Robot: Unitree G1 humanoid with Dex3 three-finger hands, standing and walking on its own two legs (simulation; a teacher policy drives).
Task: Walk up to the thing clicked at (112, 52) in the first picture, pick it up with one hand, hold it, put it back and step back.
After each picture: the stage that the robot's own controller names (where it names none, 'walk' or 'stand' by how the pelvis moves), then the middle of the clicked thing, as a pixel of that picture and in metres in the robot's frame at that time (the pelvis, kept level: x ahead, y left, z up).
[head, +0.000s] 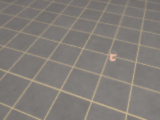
stand; (113, 55) +1.23 -0.32 -0.72
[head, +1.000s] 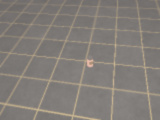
walk; (90, 61) +1.13 +0.03 -0.70
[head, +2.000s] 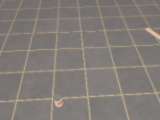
walk; (58, 100) +0.64 +0.25 -0.70
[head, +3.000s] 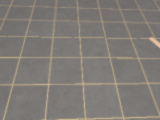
stand; out of the picture +0.41 +0.20 -0.70
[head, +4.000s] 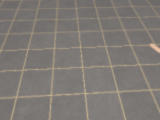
walk; out of the picture +0.39 +0.21 -0.72
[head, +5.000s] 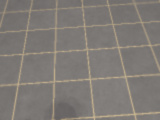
walk; out of the picture +0.30 +0.21 -0.70
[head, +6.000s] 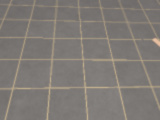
walk; out of the picture +0.35 +0.17 -0.70
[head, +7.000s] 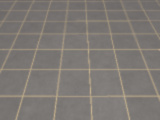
stand; out of the picture +0.39 +0.21 -0.72
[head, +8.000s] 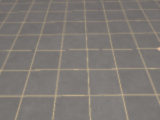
stand; out of the picture +0.41 +0.23 -0.72
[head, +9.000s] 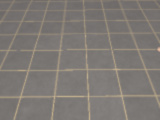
stand; out of the picture +0.39 +0.22 -0.73
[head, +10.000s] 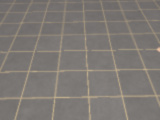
go down; out of the picture +0.38 +0.22 -0.73
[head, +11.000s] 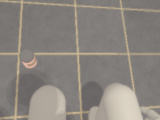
go down; (28, 58) +0.47 +0.23 -0.36
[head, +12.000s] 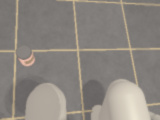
approach; (25, 55) +0.48 +0.24 -0.30
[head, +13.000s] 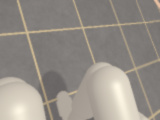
close in; out of the picture +0.47 +0.28 -0.23
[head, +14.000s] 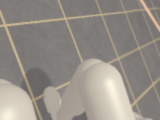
close; out of the picture +0.46 +0.30 -0.23
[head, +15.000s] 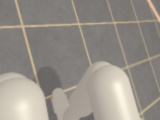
lift; out of the picture +0.43 +0.27 -0.24
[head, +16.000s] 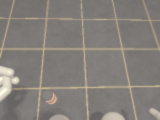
close; (49, 97) +0.42 +0.19 -0.51
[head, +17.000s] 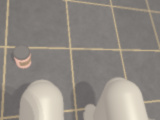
go down; (22, 57) +0.47 +0.22 -0.28
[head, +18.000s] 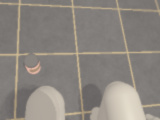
go down; (32, 64) +0.47 +0.20 -0.32
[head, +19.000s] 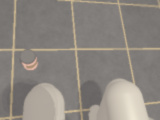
go down; (29, 60) +0.47 +0.21 -0.30
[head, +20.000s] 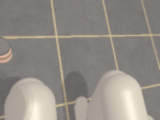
close in; (1, 50) +0.45 +0.23 -0.26
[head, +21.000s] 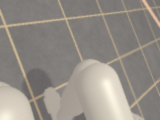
close; out of the picture +0.45 +0.27 -0.24
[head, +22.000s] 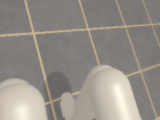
lift; out of the picture +0.46 +0.26 -0.24
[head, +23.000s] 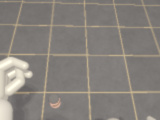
hold; (54, 100) +0.43 +0.17 -0.54
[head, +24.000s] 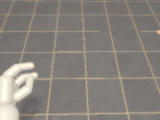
hold; out of the picture +0.40 +0.18 -0.66
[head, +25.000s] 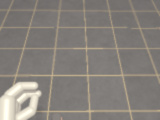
hold; (57, 119) +0.40 +0.18 -0.63
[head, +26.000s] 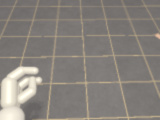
crouch; out of the picture +0.39 +0.18 -0.66
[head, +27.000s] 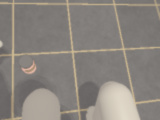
crouch; (27, 64) +0.47 +0.20 -0.35
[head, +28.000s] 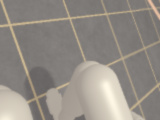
lower; out of the picture +0.46 +0.27 -0.24
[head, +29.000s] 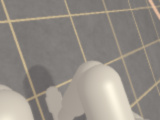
lower; out of the picture +0.46 +0.28 -0.24
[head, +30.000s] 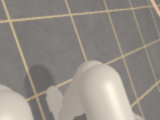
lower; out of the picture +0.46 +0.28 -0.24
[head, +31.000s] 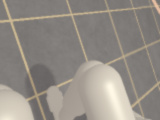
lower; out of the picture +0.46 +0.28 -0.24
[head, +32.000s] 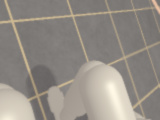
open; out of the picture +0.46 +0.28 -0.24
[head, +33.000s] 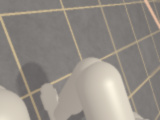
withdraw; out of the picture +0.45 +0.27 -0.24
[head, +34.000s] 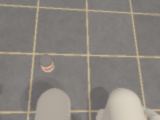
walk; (47, 63) +0.47 +0.19 -0.38
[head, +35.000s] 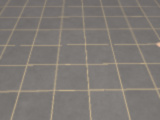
stand; out of the picture +0.40 +0.17 -0.66
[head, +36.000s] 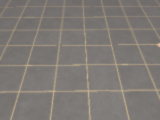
stand; out of the picture +0.40 +0.18 -0.67
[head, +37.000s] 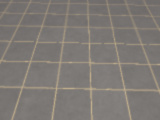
stand; out of the picture +0.40 +0.17 -0.68
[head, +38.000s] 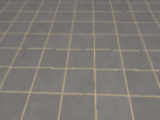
stand; out of the picture +0.41 +0.17 -0.72
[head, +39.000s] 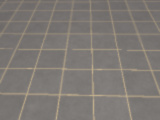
stand; out of the picture +0.39 +0.18 -0.73
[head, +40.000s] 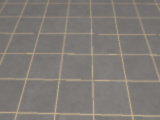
walk; out of the picture +0.41 +0.18 -0.72
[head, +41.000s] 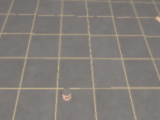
walk; (66, 94) +0.56 +0.12 -0.70
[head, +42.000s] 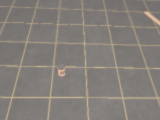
walk; (61, 70) +0.85 +0.17 -0.70
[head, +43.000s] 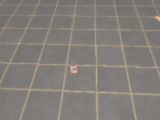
stand; (73, 67) +1.01 +0.15 -0.71
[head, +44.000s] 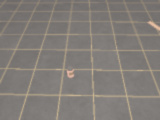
stand; (70, 71) +1.02 +0.16 -0.73
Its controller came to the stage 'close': yes
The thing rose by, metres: 0.01
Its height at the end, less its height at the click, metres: +0.00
